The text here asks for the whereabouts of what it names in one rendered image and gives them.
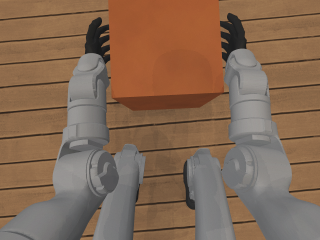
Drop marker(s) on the carton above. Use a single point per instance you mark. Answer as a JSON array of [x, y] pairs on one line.
[[165, 54]]

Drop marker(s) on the robot left foot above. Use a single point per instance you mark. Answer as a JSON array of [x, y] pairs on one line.
[[137, 195]]

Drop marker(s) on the right robot thigh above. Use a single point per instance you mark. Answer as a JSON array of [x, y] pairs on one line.
[[212, 214]]

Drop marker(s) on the robot left hand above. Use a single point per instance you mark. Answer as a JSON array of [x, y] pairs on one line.
[[94, 41]]

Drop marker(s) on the left robot upper arm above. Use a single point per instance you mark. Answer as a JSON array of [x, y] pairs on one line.
[[81, 182]]

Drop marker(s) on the robot right hand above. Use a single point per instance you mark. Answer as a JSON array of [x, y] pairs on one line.
[[236, 39]]

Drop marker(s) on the robot left forearm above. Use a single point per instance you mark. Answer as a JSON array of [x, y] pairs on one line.
[[86, 107]]

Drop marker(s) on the robot right forearm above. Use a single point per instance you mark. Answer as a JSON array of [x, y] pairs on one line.
[[249, 103]]

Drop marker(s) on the right robot upper arm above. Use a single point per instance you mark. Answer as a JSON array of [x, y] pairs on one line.
[[261, 178]]

